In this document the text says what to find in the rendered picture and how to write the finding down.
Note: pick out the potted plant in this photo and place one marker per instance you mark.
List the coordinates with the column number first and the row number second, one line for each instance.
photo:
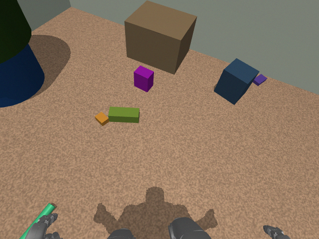
column 21, row 75

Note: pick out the right robot hand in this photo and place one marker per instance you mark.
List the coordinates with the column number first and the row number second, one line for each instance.
column 275, row 233

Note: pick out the left robot hand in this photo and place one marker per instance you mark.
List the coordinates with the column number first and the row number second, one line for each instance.
column 38, row 230

